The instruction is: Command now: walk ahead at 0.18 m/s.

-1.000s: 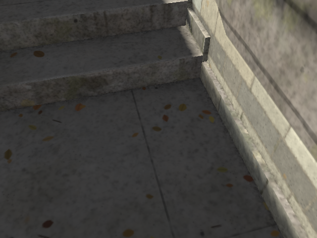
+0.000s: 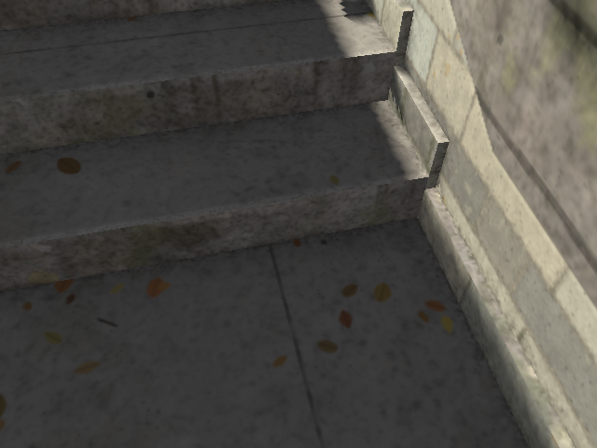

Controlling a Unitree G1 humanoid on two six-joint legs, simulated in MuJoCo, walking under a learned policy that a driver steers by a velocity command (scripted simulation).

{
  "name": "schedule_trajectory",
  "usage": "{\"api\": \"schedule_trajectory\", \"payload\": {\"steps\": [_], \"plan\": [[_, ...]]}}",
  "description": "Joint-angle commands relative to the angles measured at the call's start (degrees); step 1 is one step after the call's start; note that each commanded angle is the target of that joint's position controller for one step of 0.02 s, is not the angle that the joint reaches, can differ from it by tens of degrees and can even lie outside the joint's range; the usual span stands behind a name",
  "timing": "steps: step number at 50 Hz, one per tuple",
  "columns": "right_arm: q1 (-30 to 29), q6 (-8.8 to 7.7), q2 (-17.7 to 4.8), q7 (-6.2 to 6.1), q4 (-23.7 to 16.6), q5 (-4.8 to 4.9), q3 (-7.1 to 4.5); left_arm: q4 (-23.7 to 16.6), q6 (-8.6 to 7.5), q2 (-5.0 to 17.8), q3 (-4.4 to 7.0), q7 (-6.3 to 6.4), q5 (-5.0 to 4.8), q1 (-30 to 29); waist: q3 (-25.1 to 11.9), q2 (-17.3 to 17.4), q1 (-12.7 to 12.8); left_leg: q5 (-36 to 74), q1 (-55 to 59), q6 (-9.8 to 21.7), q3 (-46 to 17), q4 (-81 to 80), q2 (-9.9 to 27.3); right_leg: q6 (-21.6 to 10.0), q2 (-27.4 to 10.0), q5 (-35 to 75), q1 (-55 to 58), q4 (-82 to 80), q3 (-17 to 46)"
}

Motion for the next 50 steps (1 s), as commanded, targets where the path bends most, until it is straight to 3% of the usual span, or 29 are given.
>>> {"api": "schedule_trajectory", "payload": {"steps": [1, 5, 7, 9, 11, 12, 13, 14, 16, 18, 20, 23, 25, 27, 28, 29, 30, 32, 35, 38, 40, 43, 44, 45, 46, 47, 48, 49, 50], "plan": [[-5.02, -1.06, -6.95, -0.79, -3.41, -0.41, -0.69, -0.33, 1.69, 1.61, 0.07, 0.68, 0.76, 8.50, -6.86, 4.86, 5.71, 31.79, -2.51, 9.18, -7.72, -8.86, 15.14, 0.74, -2.47, 6.47, 9.43, -10.25, 2.75], [-3.99, 0.50, -8.61, -1.76, -2.69, 0.13, -0.83, -1.10, 2.72, 2.18, -0.80, 0.41, 0.72, 2.21, -6.90, 6.25, 3.24, 18.29, -1.47, 6.95, -6.40, -9.53, 13.27, 1.40, -0.55, 11.84, 13.89, -24.97, 0.85], [-2.27, 1.43, -7.69, -1.81, -2.18, -0.02, -0.50, -0.74, 3.03, 2.74, -0.78, 0.05, 0.41, 1.01, -5.39, 6.25, 2.05, 5.56, -0.81, 7.07, -7.98, -9.21, 13.21, 1.10, 0.46, 10.38, 15.36, -29.61, -0.40], [-2.92, 2.05, -6.05, -1.96, -2.00, 0.99, 0.10, -0.27, 2.64, 3.54, -0.40, -0.12, 0.81, 1.12, -4.07, 6.01, 3.28, -4.06, -1.17, 4.96, -8.34, -6.15, 11.10, -0.34, 1.67, 12.77, 19.90, -39.02, -1.98], [1.11, 2.04, -3.69, -2.08, -1.29, 0.38, 0.73, 0.28, 2.06, 6.99, 0.06, 0.32, 1.84, 2.87, -3.85, 1.21, 1.76, -7.80, -2.26, 0.31, -6.57, 1.02, 6.64, -2.44, -3.98, 26.78, 24.70, -44.24, 4.18], [7.82, 1.83, -2.32, -2.11, -0.17, 0.02, 0.69, 0.33, 2.07, 8.66, 0.10, 0.53, 1.75, 0.86, -4.71, -6.83, -3.71, -12.08, -3.16, -1.97, -3.96, 2.48, 2.96, -6.34, -7.61, 29.19, 25.04, -44.24, 8.22], [6.89, 2.20, -3.13, -2.57, 0.09, -0.09, 0.60, 0.90, 2.11, 4.82, -0.43, 0.01, 1.36, -0.25, -5.64, -9.31, -2.71, -10.49, 2.32, -2.87, -3.65, 2.31, 3.81, -7.02, -7.01, 18.03, 20.25, -46.40, 9.03], [3.09, 3.14, -5.40, -2.68, -0.54, 0.03, 0.08, 0.94, 2.18, 2.28, -0.96, -0.09, 1.26, -2.12, -4.09, -7.14, -1.70, -8.08, 4.79, -3.18, -3.40, 1.83, 4.01, -4.92, -4.43, 12.35, 17.29, -47.31, 7.28], [0.57, 3.79, -5.85, -3.05, -0.42, 0.91, -0.22, 1.40, 1.51, 3.98, -0.72, -0.19, 1.95, -1.76, -4.42, -2.73, -0.38, -8.48, 5.94, -1.81, -3.15, 1.57, 3.45, -1.89, -0.66, 7.96, 17.78, -46.35, 3.11], [1.07, 3.78, -6.51, -2.81, 0.04, 2.09, -0.85, 2.94, 1.39, 6.38, 0.34, 0.14, 0.87, 1.04, -3.00, -2.10, 0.08, -18.15, 2.33, 0.08, -2.13, 3.90, 2.44, -3.59, -0.37, -3.81, 18.38, -45.68, 3.82], [0.99, 2.99, -5.30, -2.56, -0.05, 2.35, -0.97, 3.67, 1.15, 5.94, 0.65, 0.36, 0.38, 3.62, -0.18, -3.42, 0.94, -23.61, -3.19, 1.13, -2.39, 6.81, 2.50, -6.40, -3.32, -12.12, 18.84, -47.11, 8.40], [1.80, 1.51, -3.39, -1.87, -0.18, 2.12, -1.09, 4.84, -0.25, 6.34, 1.24, 0.68, -0.27, 7.54, -0.67, -6.15, 1.53, -19.01, -7.94, 1.57, -2.89, 12.93, 2.40, -10.44, -9.64, -8.03, 22.61, -47.41, 17.83], [4.00, 0.95, -3.60, -1.59, 0.44, 2.02, -1.33, 4.06, -1.18, 6.04, 1.39, 0.65, -0.52, 6.18, -2.69, -3.80, 0.43, -13.92, -4.63, 1.56, -4.32, 12.46, 2.94, -10.37, -9.41, 0.26, 21.27, -43.14, 17.21], [12.86, 0.44, -4.15, -1.62, 3.63, 2.35, -1.74, 0.88, -1.85, 4.33, 1.32, -0.36, -1.77, -1.07, -4.75, 3.65, -3.62, -4.53, 12.04, 2.38, -10.09, 6.50, 6.61, -5.91, -2.38, 10.72, 7.29, -31.16, 5.26], [19.61, 0.35, -8.56, -1.51, 5.92, 2.63, -3.16, -1.19, -2.70, 1.34, 0.64, -1.02, -1.25, -4.63, -4.82, 13.99, -5.77, 3.57, 25.19, 5.75, -22.72, 0.36, 13.85, -1.45, 4.79, 8.98, -7.59, -15.00, -5.71], [22.56, -0.19, -9.04, -0.88, 5.96, 1.86, -2.72, -1.58, -3.30, 1.57, 0.65, -1.56, -0.46, -5.97, -3.82, 17.03, -6.62, 16.72, 31.51, 10.28, -35.61, -2.52, 22.36, -0.95, 5.09, -9.48, -20.24, -2.87, -3.19], [20.83, -0.58, -7.32, -0.81, 5.42, 1.16, -1.74, -1.62, -3.58, 1.67, 0.73, -2.19, -0.82, -6.20, -2.24, 10.30, -4.33, 21.89, 33.52, 11.04, -34.74, -0.05, 23.70, -2.45, 2.57, -9.88, -27.06, 6.56, 1.16], [17.57, -0.37, -6.06, -0.89, 4.36, 1.33, -0.71, -1.44, -3.58, 0.36, 0.27, -2.92, -1.39, -5.57, -0.69, 3.97, -1.81, 24.62, 32.15, 9.36, -26.94, -0.43, 21.95, -3.70, 0.17, -3.02, -31.54, 11.88, 2.14], [14.84, 0.83, -3.26, -1.48, 3.69, 0.98, 1.12, -2.57, -2.86, 0.77, 0.20, -3.21, -1.21, -6.78, 2.31, 4.94, 0.35, 21.44, 20.03, 4.95, -16.85, -7.22, 16.25, -2.80, -0.81, 7.31, -21.00, 0.16, -1.64], [12.68, 1.19, -5.93, -2.67, 2.50, 1.06, 0.87, -4.65, -1.96, -2.12, -1.32, -2.70, -0.13, -13.09, 4.50, 6.21, -0.61, 23.29, 7.31, 2.27, -7.27, -11.96, 10.32, -1.56, 2.93, 20.48, -2.99, -21.90, -6.33], [14.36, 0.64, -9.01, -3.08, 3.24, 1.59, 0.04, -6.74, -1.52, -2.15, -2.03, -2.83, 0.12, -17.01, 6.21, 7.00, -1.15, 22.97, 7.95, 3.47, -8.29, -15.82, 12.07, -1.55, 4.44, 21.74, 1.48, -29.38, -7.47], [15.41, -0.16, -9.43, -2.32, 4.67, 2.59, -0.72, -8.28, -1.52, 0.92, -1.38, -2.99, -1.09, -17.23, 4.35, 8.01, 0.50, 33.19, 19.73, 3.89, -8.09, -12.44, 14.68, -4.24, 5.42, 20.42, 3.38, -38.30, -6.05], [15.25, -1.44, -7.37, -1.52, 4.85, 0.05, -0.15, -4.81, -0.05, -0.85, -1.95, -2.42, 2.33, -10.13, 1.62, 8.95, 1.43, 39.81, 24.60, 4.01, -5.95, -9.05, 12.71, -5.42, 7.27, 19.32, 7.96, -40.19, -9.70], [16.98, -2.05, -6.14, -1.27, 5.93, 1.21, 0.08, -4.28, 0.30, 0.85, -1.06, -1.54, 2.69, -6.10, -0.30, 10.28, 2.53, 46.55, 22.98, 3.79, -5.35, -2.60, 12.53, -5.77, 9.64, 16.99, 15.98, -38.92, -11.61], [16.99, -2.33, -7.46, -1.56, 6.11, 1.42, -0.02, -1.61, -0.20, 3.27, -0.04, -0.98, 2.97, 2.72, -4.20, 8.99, 6.72, 46.09, 20.46, 3.14, -4.69, 7.38, 11.51, -7.22, 9.77, 15.12, 26.44, -40.37, -10.39], [15.47, -2.39, -7.52, -1.96, 5.33, 1.71, -0.10, 0.24, -0.59, 6.77, 1.31, -0.50, 4.26, 11.68, -9.01, 8.03, 10.70, 32.65, 10.84, 2.74, -4.12, 20.53, 10.03, -9.24, 3.32, 9.80, 39.01, -39.34, -3.34], [21.10, -1.98, -0.60, -1.23, 3.76, 3.06, 1.31, 0.79, -0.53, 12.37, 2.72, 0.08, 5.61, 18.66, -17.87, -4.91, 9.07, 3.01, -6.78, 0.73, -2.50, 41.25, 4.76, -14.92, -14.23, -2.48, 54.21, -41.09, 21.88], [20.79, -1.51, -4.74, -0.34, 4.27, 2.48, -0.28, 1.63, -0.10, 12.00, 2.96, -0.89, 3.71, 17.69, -19.36, -7.96, 9.04, -24.74, -15.06, 0.64, -8.09, 56.36, -2.76, -21.12, -19.58, -4.68, 52.06, -53.76, 43.85], [13.47, -1.66, -7.45, 0.02, 1.80, 1.29, -0.84, -0.18, -0.47, 10.94, 2.76, -1.50, 1.82, 8.68, -10.32, -2.51, 5.90, -19.19, -20.10, 1.75, -11.05, 57.12, 1.71, -19.13, -16.54, -12.23, 43.79, -56.43, 34.94]]}}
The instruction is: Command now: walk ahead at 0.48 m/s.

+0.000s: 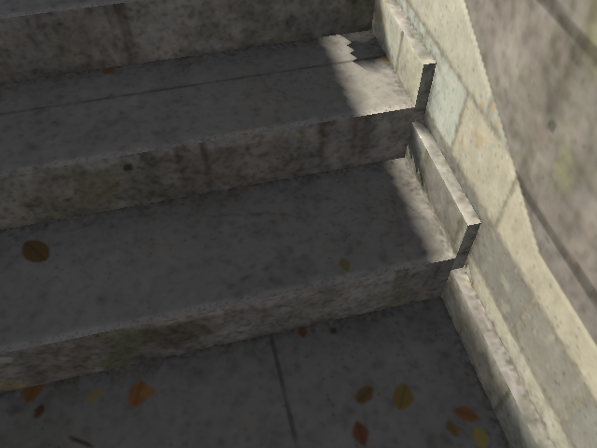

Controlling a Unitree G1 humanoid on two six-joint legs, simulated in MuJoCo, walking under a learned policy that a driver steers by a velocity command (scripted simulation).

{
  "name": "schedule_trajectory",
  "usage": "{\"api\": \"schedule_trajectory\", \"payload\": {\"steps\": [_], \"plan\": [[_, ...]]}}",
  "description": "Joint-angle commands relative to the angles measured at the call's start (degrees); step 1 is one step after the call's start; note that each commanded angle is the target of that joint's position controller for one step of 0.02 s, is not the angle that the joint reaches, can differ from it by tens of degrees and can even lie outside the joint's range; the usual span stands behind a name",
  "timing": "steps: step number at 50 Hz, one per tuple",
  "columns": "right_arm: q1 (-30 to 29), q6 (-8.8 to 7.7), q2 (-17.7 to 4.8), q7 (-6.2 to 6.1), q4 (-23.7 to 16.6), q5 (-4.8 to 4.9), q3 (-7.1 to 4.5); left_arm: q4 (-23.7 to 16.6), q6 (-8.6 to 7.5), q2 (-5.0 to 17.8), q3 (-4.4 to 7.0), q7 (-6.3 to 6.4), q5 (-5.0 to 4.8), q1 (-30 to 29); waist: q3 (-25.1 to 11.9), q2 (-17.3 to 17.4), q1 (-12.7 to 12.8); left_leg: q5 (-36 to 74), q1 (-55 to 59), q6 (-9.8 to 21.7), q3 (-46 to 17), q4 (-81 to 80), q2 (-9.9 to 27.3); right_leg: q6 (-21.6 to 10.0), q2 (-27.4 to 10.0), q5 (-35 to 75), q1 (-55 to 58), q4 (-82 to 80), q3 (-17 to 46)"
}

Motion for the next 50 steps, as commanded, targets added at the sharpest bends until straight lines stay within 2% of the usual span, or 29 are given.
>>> {"api": "schedule_trajectory", "payload": {"steps": [1, 2, 3, 5, 9, 15, 17, 19, 21, 22, 24, 25, 26, 27, 28, 29, 30, 31, 32, 33, 35, 37, 39, 41, 42, 44, 47, 48, 50], "plan": [[-2.16, -1.17, -6.72, 1.35, -5.56, -0.95, -1.26, 1.35, 0.23, 10.07, 3.21, -0.16, -1.80, 10.53, -6.81, -2.90, 4.95, 6.89, -31.27, 2.02, -4.62, 21.36, 3.26, -11.68, -21.14, -23.11, 27.16, -22.18, 34.01], [-2.81, -1.05, -5.25, 1.30, -5.78, -1.28, -0.98, 1.17, -0.05, 7.58, 2.42, -0.06, -1.81, 8.13, -3.82, -1.95, 2.88, 8.79, -28.06, 1.63, -4.01, 16.02, 5.29, -9.10, -18.37, -17.23, 20.12, -24.03, 28.30], [-1.91, -0.26, -3.87, 1.41, -5.28, -2.41, -0.54, 1.94, -0.14, 5.10, 1.39, 0.00, -1.75, 7.54, -2.72, -1.29, 1.11, 9.72, -24.29, 0.78, -4.31, 12.61, 6.09, -7.90, -17.35, -11.08, 15.29, -25.08, 23.32], [-0.57, 1.62, -1.45, 1.72, -5.04, -2.86, 0.70, 4.34, -0.98, 6.93, 1.29, 0.21, -1.49, 10.62, -2.95, -1.52, 0.25, 11.24, -20.39, 0.15, -2.62, 9.83, 6.93, -8.00, -16.39, -4.79, 12.29, -27.58, 16.56], [-7.93, 3.25, -2.86, 2.44, -8.17, -1.98, 1.08, 6.05, -1.81, 7.65, 1.10, -0.45, -1.80, 14.36, -0.36, -6.49, 1.60, 18.27, -23.07, -0.68, -0.69, -2.30, 8.26, -5.74, -14.90, -2.58, 13.18, -30.52, 8.14], [-19.63, 3.85, -2.61, 3.94, -14.21, -1.86, 1.29, 7.07, -2.10, 8.18, 0.38, 0.97, -2.91, 20.29, 3.27, -4.59, 4.43, 25.30, -30.36, -2.59, 0.92, -11.23, 7.24, -3.27, -16.71, -3.18, 22.46, -30.53, 3.06], [-21.34, 3.92, -3.01, 4.36, -14.77, -2.48, 0.88, 6.57, -1.71, 9.02, 0.61, 1.67, -1.93, 21.34, 3.50, -3.95, 5.35, 25.40, -30.58, -2.55, 1.87, -14.70, 6.76, -2.52, -17.27, 0.46, 25.82, -28.06, 0.82], [-24.13, 3.38, -4.05, 4.12, -16.64, -2.13, 0.12, 6.75, -1.44, 10.66, 1.45, 2.41, -1.35, 22.43, 4.51, -3.59, 5.87, 22.49, -30.75, -2.66, 2.03, -16.75, 6.94, -1.59, -17.37, 0.45, 28.16, -26.69, -0.27], [-27.92, 3.80, -4.24, 3.91, -18.57, -1.85, 0.15, 6.31, -1.06, 11.55, 2.19, 1.61, -0.81, 21.94, 3.89, -5.15, 6.79, 16.55, -28.81, -0.63, 5.19, -19.58, 5.82, -1.57, -18.25, 4.45, 29.98, -23.61, -2.04], [-26.89, 3.76, -3.83, 3.78, -18.77, -2.40, 0.31, 7.23, -0.98, 10.32, 1.84, 1.05, -1.06, 23.76, 3.32, -6.01, 6.37, 14.81, -25.65, 0.70, 5.88, -21.06, 5.05, -1.53, -18.69, 10.00, 29.94, -21.39, -3.02], [-14.69, 3.07, -4.67, 3.04, -14.97, -3.16, -0.63, 6.20, -0.54, 10.06, 1.62, 0.32, -1.45, 21.81, -1.61, -4.96, 0.97, 14.07, -13.04, 3.50, 8.97, -24.83, -0.54, -0.35, -16.90, 34.08, 29.21, -3.26, -7.17], [-5.11, 2.52, -7.90, 2.34, -12.04, -3.69, -2.17, 5.15, -0.39, 10.31, 1.46, 0.15, -1.34, 21.61, -9.12, -1.17, -2.64, 15.80, 1.18, 5.70, 5.86, -25.35, -0.38, 1.48, -14.71, 31.77, 22.15, 10.89, -8.22], [2.12, 2.36, -16.23, 1.05, -11.94, -4.10, -4.50, 0.50, -1.14, 6.56, 0.27, -0.52, -3.02, 21.36, -16.71, 12.42, -5.02, 14.91, 19.61, 13.09, -18.28, -28.11, 15.58, 5.32, -8.52, 11.58, 0.74, 32.62, -10.39], [1.34, 2.58, -18.80, 0.60, -11.54, -3.16, -5.36, -1.08, -1.68, 7.36, 0.70, -0.82, -1.84, 18.49, -19.31, 14.79, -2.96, 20.74, 24.10, 15.97, -38.92, -36.68, 22.53, 6.03, -1.13, -23.41, -11.89, 43.82, -0.11], [-0.20, 3.17, -16.77, 0.56, -12.24, -2.02, -4.79, -1.77, -1.69, 8.57, 0.93, -0.73, -1.58, 13.08, -14.12, 8.19, -3.50, 23.75, 21.22, 14.42, -29.56, -36.15, 19.83, 4.74, -5.22, -18.59, -15.56, 46.25, 6.21], [-3.63, 3.19, -13.45, 0.38, -12.76, -1.39, -4.15, -1.81, -1.96, 7.67, 0.47, -0.67, -2.47, 12.16, -9.03, 3.61, -1.71, 28.51, 14.01, 12.44, -23.01, -36.45, 17.97, 4.47, -7.54, -13.24, -14.21, 42.84, 6.88], [-6.76, 3.17, -10.80, 0.33, -13.52, -1.01, -3.31, -1.12, -1.71, 7.52, 0.53, -0.45, -2.52, 14.00, -5.19, 1.59, 0.95, 30.73, 8.27, 9.97, -19.26, -37.73, 15.02, 4.38, -9.27, -11.44, -11.57, 37.64, 7.36], [-9.98, 2.91, -9.59, 0.10, -14.35, -0.57, -2.85, -0.39, -0.76, 7.84, 0.60, -0.17, -1.49, 15.69, -4.31, 2.67, 3.09, 33.73, 3.36, 8.35, -15.63, -38.90, 12.50, 4.83, -9.77, -10.00, -7.98, 34.92, 7.46], [-11.33, 2.57, -9.30, 0.35, -15.27, -1.14, -2.58, -0.09, 0.21, 7.50, 0.50, -0.12, -0.68, 17.45, -5.64, 2.80, 3.55, 41.22, 2.19, 8.41, -13.41, -38.64, 11.07, 5.52, -9.23, -8.75, -5.06, 33.95, 6.89], [-10.56, 2.52, -10.02, 0.61, -15.05, -0.77, -2.74, -0.36, 0.97, 6.88, 0.40, -0.65, 0.22, 17.03, -5.80, 2.21, 4.05, 47.97, 0.89, 9.33, -12.27, -38.81, 10.52, 6.15, -8.09, -8.48, -4.38, 32.02, 6.36], [-8.87, 1.96, -11.57, 0.51, -13.82, -0.29, -3.05, -1.61, 1.52, 5.84, -0.18, -0.99, -0.70, 14.00, -5.04, 1.60, 4.47, 49.95, -2.17, 9.05, -9.79, -39.31, 8.66, 7.32, -6.39, -5.61, -2.53, 26.78, 5.20], [-7.73, 2.13, -12.71, 0.66, -13.12, -0.23, -3.26, -3.24, 1.52, 5.37, -0.80, -1.03, -0.39, 9.14, -3.39, 2.47, 3.21, 49.91, -3.32, 8.30, -9.64, -39.80, 7.41, 8.34, -4.99, -2.91, -2.44, 19.29, 3.70], [-5.78, 2.33, -12.19, 0.56, -12.62, -0.57, -3.14, -3.76, 1.63, 4.16, -1.77, -0.16, -1.22, 7.26, -5.23, 6.05, 1.97, 44.20, 0.06, 9.11, -11.34, -39.02, 8.36, 8.84, -4.28, -2.77, -2.90, 18.66, 4.15], [-4.02, 2.70, -11.57, 0.04, -12.49, -0.53, -2.93, -5.16, 1.59, 5.81, -1.89, 0.25, -0.73, 3.80, -3.76, 4.51, 0.74, 39.57, 2.67, 10.62, -15.05, -38.82, 9.89, 9.04, -5.35, -2.03, -7.53, 17.82, 5.80], [-2.89, 3.02, -11.53, -0.13, -12.49, -1.65, -2.82, -6.03, 1.50, 6.26, -1.48, 0.76, -0.40, 3.08, -4.14, 7.15, 0.09, 40.75, 8.58, 12.66, -20.43, -37.32, 12.36, 8.18, -5.93, -7.01, -14.39, 25.03, 5.82], [1.47, 3.05, -12.94, -1.12, -12.17, -1.89, -3.15, -8.63, 0.75, 7.73, -0.98, 0.92, 0.09, -0.83, -2.10, 4.69, -1.68, 37.85, 18.39, 14.94, -26.93, -37.08, 15.89, 7.48, -7.89, -13.33, -29.86, 36.21, 8.50], [10.17, 2.83, -14.23, -2.80, -9.53, -2.17, -3.81, -15.83, 0.13, 5.54, -1.20, 1.36, -0.11, -9.52, 1.85, 3.37, -5.10, 40.51, 30.34, 17.82, -32.77, -33.31, 19.81, 6.05, -6.88, -34.32, -59.91, 71.07, 12.07], [12.98, 2.38, -13.75, -3.27, -8.41, -2.47, -3.63, -19.77, 0.11, 2.95, -2.40, 1.38, 0.21, -14.61, 3.96, 3.03, -6.47, 39.24, 31.03, 17.52, -33.29, -32.70, 20.33, 4.92, -5.84, -42.64, -69.74, 81.16, 13.65], [10.94, 1.55, -14.40, -3.69, -7.88, -3.30, -3.32, -25.58, -0.72, 0.50, -4.24, 0.92, 0.49, -20.95, 7.62, 1.43, -5.56, 35.11, 24.73, 12.96, -29.12, -36.56, 18.64, 2.44, -6.08, -48.75, -75.02, 80.82, 13.00]]}}
Over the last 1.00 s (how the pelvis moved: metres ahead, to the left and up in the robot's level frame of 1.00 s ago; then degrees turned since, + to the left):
0.31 -0.02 -0.02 1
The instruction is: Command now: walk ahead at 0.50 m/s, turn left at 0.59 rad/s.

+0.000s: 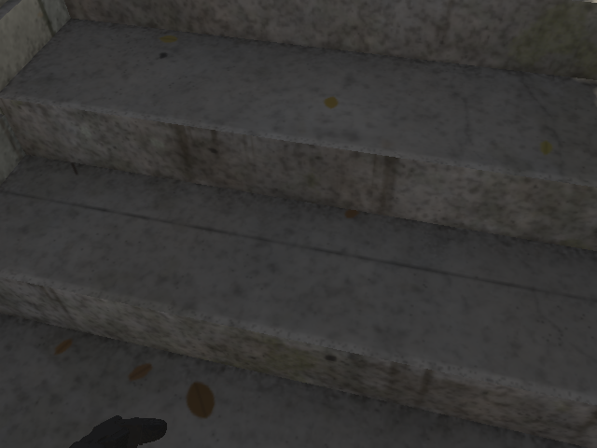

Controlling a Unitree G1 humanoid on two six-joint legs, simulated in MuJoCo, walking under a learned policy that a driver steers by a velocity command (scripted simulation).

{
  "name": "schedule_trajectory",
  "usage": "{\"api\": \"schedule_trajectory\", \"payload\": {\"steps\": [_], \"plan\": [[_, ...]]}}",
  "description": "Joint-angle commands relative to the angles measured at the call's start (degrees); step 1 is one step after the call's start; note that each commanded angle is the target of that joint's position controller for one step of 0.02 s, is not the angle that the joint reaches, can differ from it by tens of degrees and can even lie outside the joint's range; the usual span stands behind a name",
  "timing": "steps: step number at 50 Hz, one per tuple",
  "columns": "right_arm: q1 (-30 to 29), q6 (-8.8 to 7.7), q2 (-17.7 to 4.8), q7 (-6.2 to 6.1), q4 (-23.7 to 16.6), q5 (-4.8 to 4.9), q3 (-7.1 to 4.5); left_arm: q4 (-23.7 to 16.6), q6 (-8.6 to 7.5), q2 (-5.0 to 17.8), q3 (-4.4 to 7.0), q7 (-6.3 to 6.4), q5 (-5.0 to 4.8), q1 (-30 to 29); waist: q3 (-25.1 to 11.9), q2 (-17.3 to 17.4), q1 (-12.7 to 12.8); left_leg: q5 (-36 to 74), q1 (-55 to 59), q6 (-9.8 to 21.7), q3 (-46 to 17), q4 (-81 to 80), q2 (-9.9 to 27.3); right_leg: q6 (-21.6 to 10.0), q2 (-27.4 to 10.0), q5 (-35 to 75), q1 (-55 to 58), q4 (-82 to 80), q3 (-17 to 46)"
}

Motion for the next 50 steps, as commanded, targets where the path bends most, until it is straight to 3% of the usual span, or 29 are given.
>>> {"api": "schedule_trajectory", "payload": {"steps": [1, 3, 4, 6, 7, 8, 9, 12, 17, 18, 19, 21, 25, 26, 27, 28, 30, 32, 33, 34, 35, 36, 38, 40, 43, 44, 47, 48, 50], "plan": [[6.24, -1.18, -10.84, -1.42, 1.21, 0.03, -2.03, -17.66, -2.34, -0.54, -2.09, -0.02, 1.25, -23.47, 12.15, 0.63, -2.14, 27.27, 11.85, 8.48, -14.94, -2.44, 23.67, -3.89, -2.49, -13.91, -40.00, 7.80, 5.99], [2.77, -0.39, -11.20, -1.54, 2.02, 1.75, -1.96, -20.96, -0.55, -2.28, -3.32, -0.70, 1.71, -22.04, 8.08, -2.84, 0.83, 27.93, -6.09, 5.96, -11.80, -14.70, 20.83, -4.94, -2.70, -2.22, -13.11, -9.05, 2.00], [-6.64, 0.78, -11.91, -0.65, -1.53, 3.00, -1.85, -18.53, 0.97, -2.59, -3.88, -1.37, 0.71, -10.94, 2.83, -6.55, 7.36, 38.13, -22.09, 5.39, -4.43, -19.01, 17.12, -5.29, -0.82, 13.28, 17.09, -25.93, -4.81], [-9.76, -0.60, -16.97, 1.49, -3.99, 5.52, -3.74, -8.03, 1.94, 5.27, 0.99, -0.09, -0.39, 20.83, -19.15, 3.29, 21.34, 91.28, -25.58, 1.99, -1.58, 10.64, 13.02, -4.83, 6.41, 25.32, 59.78, -32.26, -4.03], [-14.02, -1.76, -14.98, 1.38, -4.30, 5.42, -3.73, -2.98, 2.37, 12.83, 4.27, 0.69, 0.70, 33.49, -25.33, -4.22, 26.95, 74.00, -24.91, -1.82, -3.85, 32.28, 8.06, -5.96, 2.54, 18.57, 64.95, -48.10, 10.55], [-10.72, -2.09, -4.74, 2.90, -6.28, 4.09, -1.85, -0.47, 1.96, 22.32, 5.76, 1.60, 1.04, 31.42, -28.34, -33.69, 18.71, 4.48, -27.27, -4.62, -2.01, 61.78, -7.41, -8.63, -16.03, 28.59, 59.56, -73.64, 43.72], [-1.55, -1.72, -3.91, 3.52, -5.29, 0.31, -1.49, -3.16, 1.78, 17.60, 5.07, 1.26, -1.42, 19.81, -28.46, -26.47, 8.63, 4.34, -29.28, -2.87, -6.55, 75.43, -3.21, -9.43, -18.74, 19.73, 54.31, -78.00, 57.01], [-11.72, 2.61, -0.55, 2.80, -8.10, -2.20, -0.42, 1.36, 0.35, 2.82, 2.60, 1.99, -1.22, 6.69, -1.09, -4.34, 3.14, 11.62, -40.69, -1.11, 5.11, 73.38, 6.20, -8.22, -13.54, -1.48, 32.30, -70.74, 34.41], [-15.09, 4.78, 5.39, 1.12, -12.78, 1.22, 1.29, 8.85, -2.37, -2.21, 2.83, -0.76, -0.33, 14.67, 1.83, -7.20, 0.81, 4.74, -54.69, 0.35, 3.91, 89.16, 3.30, -7.08, -13.90, 31.75, 33.09, -71.71, 12.99], [-14.49, 1.88, 2.83, 6.55, -11.30, 4.40, 4.04, 6.30, -4.32, -6.39, 0.25, -1.79, 0.88, 9.88, -3.20, -3.80, 4.27, 12.72, -57.73, 5.19, -4.19, 79.60, 7.38, -12.91, -13.46, 18.47, 29.93, -78.03, 14.90], [-14.30, 0.00, -0.16, 7.71, -11.12, 4.07, 2.45, 6.71, -4.34, -1.15, 1.37, -2.59, 1.64, 7.23, 0.22, -2.82, 2.09, 15.91, -57.35, 4.69, -3.06, 71.05, 7.43, -11.62, -12.81, 13.63, 28.43, -80.81, 13.53], [-19.54, 0.07, -1.88, 9.86, -11.76, 3.21, 2.20, 9.42, -3.56, 6.32, 3.77, -3.64, 1.26, 15.55, -0.85, -2.74, 7.19, 17.22, -58.86, 2.52, 6.14, 68.59, 7.79, -12.28, -10.11, 17.59, 33.49, -84.84, 5.43], [-16.51, 1.38, -0.39, 9.25, -10.46, -0.33, 2.34, 4.67, -7.57, 1.04, -0.32, -5.65, -1.30, 5.65, -4.23, -0.11, -0.54, 27.59, -39.92, -5.74, 9.96, 51.72, 15.27, -8.30, -7.32, 57.81, 31.85, -80.60, -6.28], [-23.15, 2.59, 2.81, 6.16, -11.52, -0.70, 3.03, 9.88, -6.11, 0.79, 1.65, -1.70, -4.41, 19.22, 1.14, 2.09, 4.21, 20.83, -37.02, -5.91, 19.22, 39.67, 10.28, -7.08, -8.59, 66.52, 36.34, -84.87, -5.85], [-26.99, 3.04, 6.39, 4.80, -12.50, -0.01, 4.20, 11.23, -5.23, 1.81, 1.62, 0.10, -3.59, 25.43, 2.60, -1.95, 8.10, 18.42, -34.24, -5.99, 20.42, 34.29, 9.23, -6.28, -7.98, 70.92, 40.71, -84.71, -4.61], [-28.57, 3.80, 3.98, 8.13, -17.23, -0.13, 3.64, 10.44, -6.33, 10.89, 3.23, -5.16, -1.02, 22.04, -2.79, -15.92, 4.12, 20.75, -25.95, -7.66, 18.29, 32.96, 10.36, -8.44, -5.30, 71.61, 39.72, -80.81, -6.75], [-26.75, 3.22, -3.98, 7.70, -17.30, 1.47, 0.59, 5.88, -6.85, 14.62, 5.65, -7.57, -0.92, 12.56, -2.88, -8.14, -0.06, 24.45, -22.47, -7.82, 18.32, 19.32, 7.36, -8.24, -7.24, 81.74, 45.46, -75.42, -4.20], [-19.14, 1.97, -5.50, 4.53, -15.13, 1.53, -0.88, 5.21, -5.01, 12.07, 5.89, -7.20, -1.47, 14.01, -7.13, -7.51, -0.31, 33.60, -10.64, -2.55, 18.39, 5.80, 4.88, -6.61, -6.74, 82.34, 48.25, -67.54, -2.25], [-10.70, 0.73, -8.66, 1.85, -13.67, 0.83, -1.85, 5.56, -4.04, 0.84, 3.15, -6.42, -0.62, 23.50, -21.13, 3.89, 1.98, 72.41, 11.07, 9.41, 9.34, 16.39, 17.90, -0.58, -3.98, 57.81, 39.70, -53.73, -3.65], [-4.02, 0.72, -10.86, 0.78, -14.16, 0.68, -3.57, 4.32, -3.73, -3.95, 1.42, -5.81, -0.57, 31.45, -30.50, 14.87, 1.03, 88.04, 27.34, 25.40, -6.94, 14.05, 33.71, 3.31, 3.96, 11.34, 24.60, -36.06, -2.23], [0.86, -0.02, -11.23, 0.95, -13.67, -1.69, -4.48, 2.41, -3.32, -0.06, 2.88, -5.81, -1.55, 24.95, -21.93, 13.36, -3.07, 79.68, 17.41, 24.89, -13.45, 9.96, 36.27, 4.58, 7.51, -0.82, 16.58, -7.72, 1.18], [-5.69, -0.44, -9.98, 0.92, -13.08, -2.47, -4.33, 0.27, -3.27, 2.30, 4.46, -4.95, -2.22, 20.87, -13.32, 10.19, 0.17, 58.40, 7.28, 19.71, -9.56, 7.13, 35.09, 3.45, 6.82, 3.31, 6.43, 7.21, 3.75], [-20.23, -0.04, 0.74, 2.16, -15.92, -0.08, -0.40, -0.28, -1.45, 3.76, 5.16, -2.87, -0.85, 18.55, -6.34, 6.60, 5.37, 35.95, -11.05, 14.04, 0.50, -0.61, 31.03, 2.15, 3.38, 11.11, 7.77, 5.64, 5.12], [-25.50, 0.60, 3.04, 2.13, -16.05, 0.50, 1.13, -1.36, -0.11, -0.03, 3.41, -4.38, -0.86, 18.96, -5.87, 3.75, 9.80, 25.60, -20.51, 7.91, 9.63, -3.50, 25.74, 3.07, 0.98, 11.84, 17.01, 0.14, 3.55], [-43.06, 0.23, -3.80, 1.83, -23.37, 1.54, -0.10, -0.88, -1.46, 2.37, 3.66, -7.50, -3.40, 22.13, -7.41, 1.06, 15.44, 35.16, -30.49, -1.63, 24.07, -1.43, 16.57, 8.67, -1.43, 23.25, 41.51, -30.78, -2.89], [-43.47, 0.48, -5.34, 1.28, -23.95, 2.11, -0.90, -1.47, -1.71, 0.47, 2.66, -8.95, -3.72, 18.44, -6.20, 1.67, 12.91, 36.36, -27.78, -1.64, 23.94, 0.84, 16.88, 10.30, -1.35, 24.30, 42.95, -44.73, -3.88], [-26.90, 2.11, -11.75, 2.40, -18.79, 0.94, -4.51, -0.49, -2.61, 3.36, 3.63, -8.09, -4.97, 25.05, -3.14, 4.24, 7.66, 35.17, -12.33, 6.41, 10.73, 5.46, 29.88, 8.04, 1.03, 40.63, 43.05, -72.67, -2.18], [-19.88, 2.51, -9.28, 3.31, -15.09, 1.48, -4.26, -1.84, -3.07, 5.25, 4.63, -6.11, -3.53, 23.74, -4.99, 4.67, 5.47, 27.07, -6.92, 5.51, 8.62, 8.56, 31.44, 4.65, 1.91, 43.03, 42.39, -77.40, -1.95], [-12.38, 1.97, -0.10, 2.73, -18.74, 1.80, -2.75, -7.45, -4.49, 18.20, 8.76, -2.87, -3.25, 13.05, -11.16, -13.27, -2.75, -6.19, -17.28, -8.45, 23.54, 28.80, 11.92, -22.39, -14.51, 85.32, 49.81, -78.01, 21.91]]}}
Over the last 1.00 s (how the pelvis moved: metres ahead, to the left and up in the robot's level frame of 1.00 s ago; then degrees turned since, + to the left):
0.49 0.15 0.02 30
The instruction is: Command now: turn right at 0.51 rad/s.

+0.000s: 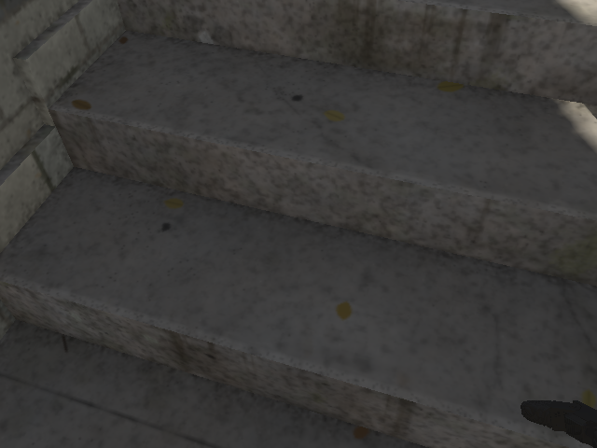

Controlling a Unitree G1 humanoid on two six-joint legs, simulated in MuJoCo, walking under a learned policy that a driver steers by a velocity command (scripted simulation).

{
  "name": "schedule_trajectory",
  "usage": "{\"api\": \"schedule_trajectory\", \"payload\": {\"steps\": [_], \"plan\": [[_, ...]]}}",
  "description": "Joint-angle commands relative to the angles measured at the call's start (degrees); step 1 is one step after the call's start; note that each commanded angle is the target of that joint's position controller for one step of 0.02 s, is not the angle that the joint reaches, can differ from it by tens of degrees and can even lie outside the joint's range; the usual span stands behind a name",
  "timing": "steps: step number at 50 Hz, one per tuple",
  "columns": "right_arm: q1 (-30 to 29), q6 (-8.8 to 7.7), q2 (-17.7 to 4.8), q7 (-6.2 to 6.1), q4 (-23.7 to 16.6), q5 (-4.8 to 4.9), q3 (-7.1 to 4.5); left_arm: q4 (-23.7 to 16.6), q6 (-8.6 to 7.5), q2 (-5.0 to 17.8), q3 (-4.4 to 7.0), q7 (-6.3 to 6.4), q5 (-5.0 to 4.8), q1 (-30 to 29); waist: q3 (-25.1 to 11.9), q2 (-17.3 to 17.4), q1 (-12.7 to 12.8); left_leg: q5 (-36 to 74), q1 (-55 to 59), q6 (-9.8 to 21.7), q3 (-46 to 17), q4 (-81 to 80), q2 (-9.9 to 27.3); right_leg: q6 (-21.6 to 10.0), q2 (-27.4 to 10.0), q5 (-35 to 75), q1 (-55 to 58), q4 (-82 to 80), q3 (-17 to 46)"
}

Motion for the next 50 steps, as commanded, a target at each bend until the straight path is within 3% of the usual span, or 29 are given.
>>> {"api": "schedule_trajectory", "payload": {"steps": [1, 2, 3, 4, 5, 7, 9, 12, 14, 16, 18, 19, 20, 21, 22, 23, 24, 25, 27, 30, 35, 37, 39, 42, 43, 44, 46, 48, 50], "plan": [[5.80, -1.04, -4.76, -1.59, -5.30, 0.51, -2.37, -5.06, -1.40, 18.38, 7.13, 2.23, 0.92, 2.26, -7.30, -12.43, -2.03, -19.77, -8.82, -4.85, -2.89, 21.58, -9.37, -28.37, -18.68, 58.29, 14.39, -14.53, 25.71], [-0.47, -0.78, -5.73, -1.93, -7.08, 0.65, -3.09, -3.95, -1.58, 15.75, 6.75, 1.63, 2.12, 6.35, -8.68, -14.76, 2.09, -25.10, -14.20, -6.04, -9.09, 36.56, -8.99, -26.54, -19.63, 49.70, 15.35, -15.03, 27.20], [-4.06, -0.88, -7.36, -2.48, -7.69, 0.35, -3.83, -4.31, -1.80, 11.65, 5.28, 0.34, 1.94, 3.50, -6.40, -14.02, 2.12, -23.91, -18.16, -5.45, -13.03, 48.32, -7.48, -22.88, -18.05, 47.41, 12.27, -13.55, 25.52], [-4.84, -1.29, -8.32, -3.03, -7.97, -0.25, -4.27, -4.30, -1.16, 9.52, 3.85, -1.01, 1.12, -1.50, -3.94, -7.84, -0.43, -22.06, -18.13, -3.71, -13.59, 53.21, -6.49, -20.12, -17.41, 48.22, 7.08, -13.24, 21.55], [-3.20, -1.75, -8.09, -3.75, -8.70, -0.99, -4.08, -5.12, -0.31, 8.74, 3.42, -1.22, 0.28, -5.16, -3.64, -5.91, -2.78, -20.57, -14.52, -2.62, -13.72, 54.20, -6.24, -18.58, -16.70, 48.74, 2.85, -13.21, 19.99], [-1.06, -1.74, -6.65, -4.81, -10.30, -1.38, -3.39, -5.32, 0.12, 7.83, 2.48, 0.22, -0.04, -5.81, -5.70, -7.39, -4.00, -17.31, -12.27, -3.62, -12.94, 55.26, -7.52, -17.73, -14.73, 55.05, 5.30, -11.42, 19.04], [-2.31, -2.27, -5.44, -5.64, -9.98, -0.76, -2.34, -4.83, -0.11, 5.94, 1.24, 1.60, 0.91, -0.26, -6.66, -4.91, 0.17, -15.27, -21.86, -5.79, -14.58, 44.57, -6.57, -17.85, -14.99, 52.90, 17.77, -9.00, 22.28], [-1.22, -1.29, -1.63, -4.17, -9.76, -1.20, -0.22, -3.62, -0.57, 10.84, 2.38, 2.74, 0.32, 2.83, -6.90, -7.34, 1.26, -16.58, -19.79, -7.35, -11.91, 29.58, -5.86, -16.33, -13.36, 52.50, 18.33, -9.69, 23.92], [6.18, -0.27, -1.69, -3.03, -7.84, -0.59, 0.30, -6.00, -0.28, 14.15, 3.59, 2.40, 0.81, -4.33, -8.01, -8.03, -2.92, -11.56, -2.88, -6.57, -8.87, 19.46, -5.58, -14.14, -10.34, 52.34, 5.13, -10.72, 20.79], [10.00, 0.06, -1.92, -1.21, -5.47, 0.77, 0.23, -6.99, 0.70, 14.29, 3.56, 1.97, 1.96, -8.30, -5.76, -7.48, -3.35, 1.26, 3.10, -4.43, -6.26, 3.57, -7.50, -14.35, -10.27, 47.10, 3.20, -11.83, 23.12], [9.47, -0.59, -2.73, 0.09, -4.81, 1.18, -0.01, -4.22, 3.10, 13.41, 3.22, 0.81, 1.49, -5.72, -5.46, -6.89, -2.22, 10.26, 8.46, -1.81, -6.07, -10.94, -8.74, -14.47, -9.55, 34.13, 4.68, -10.93, 25.52], [9.64, -1.50, -4.01, -0.07, -5.21, 0.58, -0.45, -2.84, 4.30, 11.14, 2.79, 0.71, 1.84, -2.70, -7.95, -6.56, -0.53, 16.62, 12.73, 1.03, -7.75, -11.94, -5.61, -11.24, -6.97, 25.46, 4.04, -7.96, 24.42], [9.23, -3.23, -9.77, -0.63, -7.02, -0.70, -1.93, -2.69, 5.25, 6.52, 1.91, 1.53, 1.49, 3.81, -12.44, 3.16, 2.97, 45.57, 19.56, 11.47, -15.48, -7.69, 4.43, -4.38, 0.87, 7.83, -0.65, 1.96, 16.39], [11.29, -3.67, -14.54, -0.84, -7.72, -1.95, -3.52, -4.66, 5.23, 5.24, 1.24, 2.05, 2.23, 2.26, -12.16, 12.62, 1.20, 59.41, 28.28, 25.63, -31.35, -9.01, 18.69, 2.49, 8.60, -14.39, -18.88, 16.98, 9.33], [14.27, -3.94, -12.85, -0.77, -7.34, -3.43, -3.41, -4.38, 4.81, 10.84, 3.11, 2.44, 2.27, -1.49, -11.77, 8.82, -2.36, 54.25, 24.70, 28.80, -36.56, -12.69, 24.63, 6.60, 7.98, -22.29, -22.55, 43.22, 7.97], [10.37, -4.57, -10.87, 0.50, -6.71, -2.84, -2.35, -3.61, 4.36, 12.13, 3.99, 3.33, 1.40, -1.32, -7.21, 7.64, 1.30, 44.34, 16.54, 25.29, -31.85, -12.95, 21.73, 6.59, 6.98, -17.03, -26.20, 61.18, 8.20], [3.15, -4.13, -6.28, 1.84, -7.85, -2.95, -0.36, -2.20, 3.91, 13.58, 4.70, 4.18, 0.85, -1.37, -3.40, 8.19, 3.35, 37.82, 7.03, 21.09, -23.65, -13.52, 16.73, 5.16, 7.06, -11.01, -26.08, 68.99, 9.28], [-2.19, -3.23, -2.21, 1.65, -8.84, -2.38, 1.62, -2.81, 3.09, 12.60, 4.35, 4.59, 1.03, -3.64, -2.67, 6.12, 3.88, 34.86, 2.68, 18.53, -17.20, -14.12, 13.53, 3.99, 7.11, -7.04, -25.09, 68.81, 9.18], [-2.14, -2.03, -0.23, -0.05, -9.09, -1.77, 3.36, -4.58, 2.00, 9.21, 2.88, 3.38, 1.89, -6.85, -4.57, 1.73, 2.21, 31.35, 7.37, 16.87, -12.31, -14.59, 11.34, 5.09, 5.48, -3.44, -25.32, 64.14, 8.15], [7.20, -1.51, -3.36, -0.81, -7.28, -1.24, 2.87, -3.50, 1.54, 8.78, 2.98, 2.42, 0.61, -8.71, -4.39, 4.35, -3.04, 27.19, 19.35, 17.76, -9.95, -16.19, 10.73, 7.45, 5.04, -2.04, -28.95, 54.33, 7.26], [7.21, -0.90, -4.12, 1.25, -5.42, -0.24, 2.76, -2.98, 1.83, 5.73, 1.44, 1.93, 1.49, -6.65, -1.82, 4.39, -0.62, 14.34, 14.44, 16.56, -7.60, -16.49, 12.84, 9.29, -1.66, -9.73, -19.84, 23.52, 1.79], [3.86, -1.25, -6.32, 1.92, -5.81, -1.62, 1.64, -3.62, 2.84, 3.67, 0.09, 2.38, 1.43, -5.54, -2.97, 9.26, -0.13, 17.47, 7.50, 15.85, -6.93, -13.40, 11.96, 8.37, -2.07, -6.29, -10.21, 17.38, -2.46], [2.48, -1.71, -6.36, 2.51, -5.15, -2.39, 1.20, -3.84, 3.24, 4.50, -0.05, 2.94, 0.62, -2.30, -3.10, 6.88, 1.14, 15.43, 6.17, 15.39, -8.07, -10.31, 13.55, 5.57, -1.61, -1.00, -5.45, 7.48, -3.85], [6.84, -1.49, -0.20, 3.82, 1.09, 0.19, 3.25, -4.09, 2.05, 4.44, 0.86, 2.23, -0.09, -1.15, -4.19, 5.42, 1.06, 3.30, 1.64, 6.93, -7.54, -3.89, 11.54, -1.46, 0.04, 19.25, 6.71, -11.12, -3.87], [15.59, -1.89, 1.84, 2.93, 1.99, 0.57, 2.90, -6.41, 1.30, 9.89, 2.17, 3.13, 0.89, -3.46, -8.07, -2.50, -3.79, -5.05, 0.41, 0.96, -0.93, 4.80, 4.72, -10.12, -7.48, 44.14, 10.84, -9.40, 6.74], [15.36, -3.11, 2.02, 1.53, -0.01, 1.27, 3.46, -7.56, 0.72, 11.99, 2.38, 2.51, -0.12, -6.76, -9.60, -6.99, -4.06, -5.81, -1.36, -3.57, -0.81, 7.61, -0.37, -17.61, -12.66, 44.08, 10.14, -10.65, 14.50], [6.03, -3.38, -1.44, -0.24, -2.94, 2.04, 2.23, -6.55, 0.59, 6.10, 1.25, 0.84, 0.04, -9.13, -5.80, -3.74, -2.54, 0.83, 3.21, -3.02, -2.02, 6.35, -0.43, -10.99, -9.13, 20.43, 0.75, -10.15, 10.37], [6.56, -2.97, -1.98, -0.56, -1.89, 1.50, 1.88, -4.89, 0.77, 4.89, 0.84, -0.44, -0.30, -7.30, -4.27, -3.34, -1.72, 3.98, 3.96, -0.78, -2.35, 3.37, 0.09, -6.77, -6.34, 16.70, -0.41, -9.54, 7.97], [8.22, -2.72, 0.01, 0.81, -0.59, 1.23, 2.63, -2.73, 0.74, 5.09, 0.81, -1.17, -0.43, -4.83, -2.89, -1.27, -0.95, 6.98, 5.83, 0.03, -2.92, 0.25, 0.34, -4.31, -4.23, 14.59, -0.99, -8.82, 4.70]]}}
Over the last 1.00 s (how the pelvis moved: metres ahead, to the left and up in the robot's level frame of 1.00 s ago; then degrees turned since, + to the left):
0.39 -0.07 0.16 -2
